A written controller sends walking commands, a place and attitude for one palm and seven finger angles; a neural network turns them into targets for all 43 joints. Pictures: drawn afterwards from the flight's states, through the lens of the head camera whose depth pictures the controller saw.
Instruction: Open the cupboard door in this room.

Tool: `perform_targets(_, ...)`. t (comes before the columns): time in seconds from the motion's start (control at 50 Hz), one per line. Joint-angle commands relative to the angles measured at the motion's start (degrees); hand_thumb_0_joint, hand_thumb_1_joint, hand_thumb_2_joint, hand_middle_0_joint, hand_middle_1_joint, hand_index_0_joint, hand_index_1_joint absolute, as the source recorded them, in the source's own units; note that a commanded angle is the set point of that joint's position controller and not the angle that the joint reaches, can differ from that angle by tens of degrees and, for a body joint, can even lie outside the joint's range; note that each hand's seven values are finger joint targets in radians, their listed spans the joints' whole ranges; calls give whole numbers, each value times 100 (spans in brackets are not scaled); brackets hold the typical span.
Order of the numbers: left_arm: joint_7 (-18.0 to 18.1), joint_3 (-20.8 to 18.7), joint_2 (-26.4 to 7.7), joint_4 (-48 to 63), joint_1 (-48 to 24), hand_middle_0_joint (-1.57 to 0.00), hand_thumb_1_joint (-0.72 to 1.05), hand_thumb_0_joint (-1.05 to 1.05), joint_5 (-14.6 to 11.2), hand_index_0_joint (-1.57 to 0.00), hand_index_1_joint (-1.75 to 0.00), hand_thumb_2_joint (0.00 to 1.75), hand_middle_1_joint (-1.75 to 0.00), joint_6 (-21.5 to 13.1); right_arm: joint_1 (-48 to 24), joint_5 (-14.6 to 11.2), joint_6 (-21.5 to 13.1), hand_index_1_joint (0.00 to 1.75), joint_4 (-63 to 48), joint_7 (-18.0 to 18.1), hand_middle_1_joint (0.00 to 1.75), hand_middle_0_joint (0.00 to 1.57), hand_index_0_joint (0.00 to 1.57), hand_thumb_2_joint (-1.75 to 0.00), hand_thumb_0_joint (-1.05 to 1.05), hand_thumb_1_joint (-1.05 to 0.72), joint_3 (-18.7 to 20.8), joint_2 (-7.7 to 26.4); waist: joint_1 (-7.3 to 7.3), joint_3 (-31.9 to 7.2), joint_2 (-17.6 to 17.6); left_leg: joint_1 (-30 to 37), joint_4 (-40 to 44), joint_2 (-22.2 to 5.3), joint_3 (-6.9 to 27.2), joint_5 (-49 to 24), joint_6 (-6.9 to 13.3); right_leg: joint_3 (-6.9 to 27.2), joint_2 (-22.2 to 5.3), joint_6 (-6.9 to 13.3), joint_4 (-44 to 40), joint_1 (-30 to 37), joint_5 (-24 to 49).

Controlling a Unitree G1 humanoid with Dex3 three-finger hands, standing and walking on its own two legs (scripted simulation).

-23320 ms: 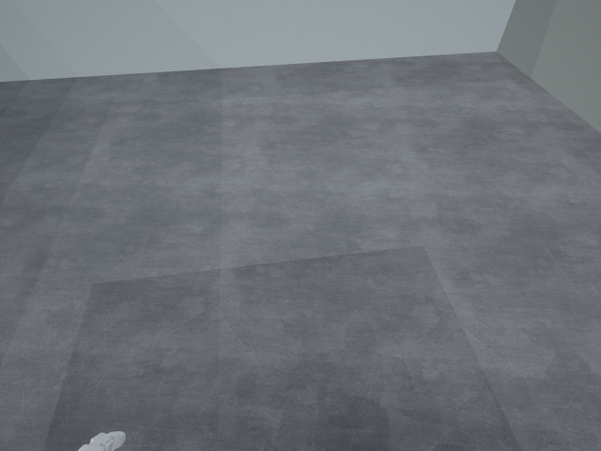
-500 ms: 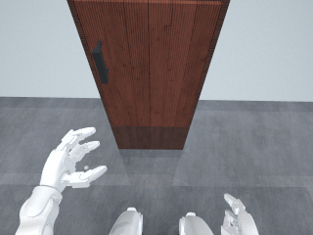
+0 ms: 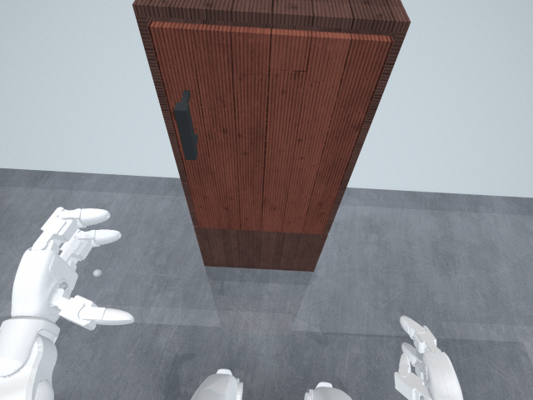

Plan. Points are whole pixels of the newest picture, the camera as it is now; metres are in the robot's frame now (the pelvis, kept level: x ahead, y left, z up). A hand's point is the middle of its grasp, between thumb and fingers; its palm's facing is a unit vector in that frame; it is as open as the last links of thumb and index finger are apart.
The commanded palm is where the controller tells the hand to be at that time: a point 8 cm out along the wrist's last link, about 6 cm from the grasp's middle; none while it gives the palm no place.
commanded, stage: raise the hand with hooked fingers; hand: left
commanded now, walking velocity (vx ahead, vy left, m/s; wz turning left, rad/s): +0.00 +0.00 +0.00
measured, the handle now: (188, 126) +0.57 +0.19 +0.05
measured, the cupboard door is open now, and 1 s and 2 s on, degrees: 0 0 0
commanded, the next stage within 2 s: move the hooked fingers beside the handle in 0.82 s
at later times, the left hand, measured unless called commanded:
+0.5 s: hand (99, 251) +0.29 +0.25 +0.07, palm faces -0.01 -1.00 -0.03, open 14.0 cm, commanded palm +0.26 +0.31 +0.07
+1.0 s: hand (94, 252) +0.29 +0.26 +0.07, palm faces +0.03 -1.00 -0.03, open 14.0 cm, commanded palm +0.27 +0.31 +0.07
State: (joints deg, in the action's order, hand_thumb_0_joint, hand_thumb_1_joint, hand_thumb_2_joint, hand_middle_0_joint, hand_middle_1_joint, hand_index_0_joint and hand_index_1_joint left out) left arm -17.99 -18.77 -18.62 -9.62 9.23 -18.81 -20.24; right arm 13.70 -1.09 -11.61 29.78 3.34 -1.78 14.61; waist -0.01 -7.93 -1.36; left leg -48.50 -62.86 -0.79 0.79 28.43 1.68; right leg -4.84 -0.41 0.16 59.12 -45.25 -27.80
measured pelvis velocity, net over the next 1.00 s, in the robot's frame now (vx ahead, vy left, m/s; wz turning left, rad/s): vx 0.00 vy -0.01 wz -0.01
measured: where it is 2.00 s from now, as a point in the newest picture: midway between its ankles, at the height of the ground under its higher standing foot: outside the picture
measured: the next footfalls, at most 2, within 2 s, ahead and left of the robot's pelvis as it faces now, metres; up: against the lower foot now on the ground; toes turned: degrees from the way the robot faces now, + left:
none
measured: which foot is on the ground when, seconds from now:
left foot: down 0.00-1.00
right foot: down 0.00-1.00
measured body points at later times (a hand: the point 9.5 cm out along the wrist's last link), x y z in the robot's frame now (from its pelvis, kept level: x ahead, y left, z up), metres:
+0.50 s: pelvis +0.00 -0.01 +0.01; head +0.06 +0.00 +0.46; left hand +0.29 +0.31 +0.07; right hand +0.13 -0.27 -0.07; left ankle +0.02 +0.10 -0.66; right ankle +0.01 -0.12 -0.66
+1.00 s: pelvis +0.00 -0.01 +0.01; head +0.06 +0.00 +0.45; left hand +0.28 +0.31 +0.07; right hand +0.15 -0.26 -0.08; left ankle +0.02 +0.10 -0.66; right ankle +0.01 -0.12 -0.66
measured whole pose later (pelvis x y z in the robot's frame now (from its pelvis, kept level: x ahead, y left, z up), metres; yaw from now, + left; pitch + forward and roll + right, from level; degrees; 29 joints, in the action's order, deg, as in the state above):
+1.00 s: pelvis +0.00 -0.01 +0.01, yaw -1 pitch +13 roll -2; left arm -27.9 -23.9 -22.4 -25.7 -2.6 -20.4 -19.0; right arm 15.6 -1.6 -9.8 31.1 3.9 -2.5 15.9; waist 0.2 -6.4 -1.6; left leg -46.4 -60.0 -1.3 0.4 26.8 1.1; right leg -4.3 0.2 0.8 57.0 -43.9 -26.3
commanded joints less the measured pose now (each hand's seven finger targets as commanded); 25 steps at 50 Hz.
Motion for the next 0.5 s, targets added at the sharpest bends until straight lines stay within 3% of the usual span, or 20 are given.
perform_targets(0.0,-489,-316,-1023,469,-1047,-30,-50,0,-35,-30,-120,30,-120,-77,93,-98,-167,30,-681,86,30,20,20,-90,0,-90,353,955,118,-1098,-366,1086,1122,61,196,-1465,-134,107,250,168,-778,530,1191)
perform_targets(0.06,-736,-610,-1412,567,-1350,-30,-50,0,-144,-30,-120,30,-120,10,125,-88,-169,30,-717,138,30,20,20,-90,0,-90,338,978,68,-1511,-281,1286,1081,66,191,-1851,-100,153,277,177,-780,862,1565)
perform_targets(0.08,-762,-755,-1560,711,-1498,-30,-50,0,-178,-30,-120,30,-120,-38,86,-89,-181,30,-703,136,30,20,20,-90,0,-90,331,957,14,-1631,-436,1364,1101,72,188,-1884,-111,177,262,176,-799,918,1563)
perform_targets(0.12,-719,-982,-1686,702,-1583,-30,-50,0,-266,-30,-120,30,-120,-161,73,-66,-186,30,-665,140,30,20,20,-90,0,-90,305,907,-26,-1601,-448,1414,1134,68,187,-1968,-118,170,275,176,-818,977,1605)
perform_targets(0.14,-680,-1043,-1704,614,-1619,-30,-50,0,-284,-30,-120,30,-120,-223,83,-68,-189,30,-624,147,30,20,20,-90,0,-90,306,902,-2,-1532,-286,1407,1150,51,208,-1957,-120,151,284,171,-828,933,1575)
perform_targets(0.16,-657,-1196,-1871,531,-1743,-30,-50,0,-318,-30,-120,30,-120,-275,73,-41,-188,30,-604,150,30,20,20,-90,0,-90,288,913,-48,-1454,-395,1294,1108,58,207,-1921,-125,174,306,198,-789,930,1531)
perform_targets(0.24,-735,-1093,-1694,-250,-1842,-30,-50,0,-283,-30,-120,30,-120,-223,101,-86,-139,30,-514,125,30,20,20,-90,0,-90,286,936,37,-1105,-351,1134,1217,63,154,-1549,-112,187,262,162,-921,795,1239)
perform_targets(0.26,-838,-1102,-1742,-379,-1898,-30,-50,0,-322,-30,-120,30,-120,-161,118,-82,-125,30,-544,132,30,20,20,-90,0,-90,288,967,34,-1168,-210,1075,1188,77,143,-1565,-79,237,276,172,-938,922,1288)
perform_targets(0.3,-1018,-1034,-1788,-565,-2026,-30,-50,0,-302,-30,-120,30,-120,-12,152,-123,-96,30,-552,146,30,20,20,-90,0,-90,298,1006,54,-1157,-254,1066,1251,85,91,-1463,-59,292,236,148,-1051,986,1248)
perform_targets(0.36,-1219,-876,-1650,-510,-1876,-30,-50,0,-370,-30,-120,30,-120,80,184,-122,-120,30,-650,129,30,20,20,-90,0,-90,315,1009,23,-1345,-198,1144,1226,103,80,-1627,-19,348,244,163,-1093,1152,1408)
perform_targets(0.4,-1190,-1046,-1833,-285,-1833,-30,-50,0,-378,-30,-120,30,-120,-34,218,-107,-135,30,-626,98,30,20,20,-90,0,-90,342,1008,-26,-1506,-277,1231,1227,92,75,-1785,-26,352,232,147,-1074,1220,1565)
perform_targets(0.46,-974,-1347,-2075,-184,-1904,-30,-50,0,-406,-30,-120,30,-120,-263,221,-50,-135,30,-622,63,30,20,20,-90,0,-90,348,1010,-60,-1384,-183,1099,1180,86,80,-1779,-38,342,280,168,-987,1171,1485)
perform_targets(0.48,-909,-1350,-2017,-229,-1932,-30,-50,0,-380,-30,-120,30,-120,-326,200,-59,-120,30,-610,49,30,20,20,-90,0,-90,344,978,-53,-1358,-157,1084,1215,80,93,-1734,-48,337,272,156,-976,1145,1435)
